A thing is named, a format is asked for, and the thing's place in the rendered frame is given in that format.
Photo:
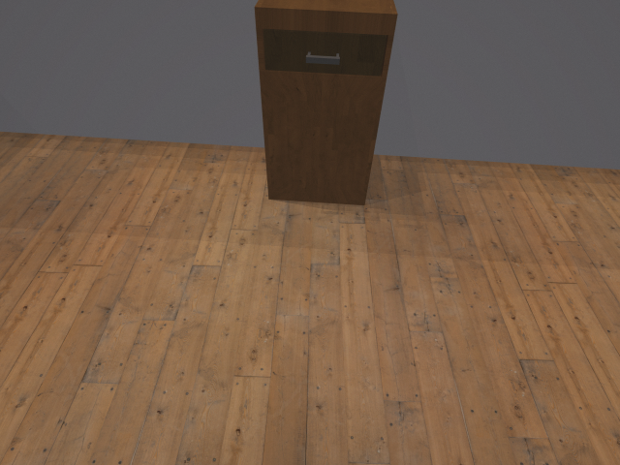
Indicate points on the handle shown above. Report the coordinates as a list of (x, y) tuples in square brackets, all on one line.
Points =
[(317, 59)]

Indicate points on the drawer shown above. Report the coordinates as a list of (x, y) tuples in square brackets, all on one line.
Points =
[(360, 54)]

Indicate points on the cabinet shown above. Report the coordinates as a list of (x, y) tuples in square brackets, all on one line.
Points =
[(320, 129)]

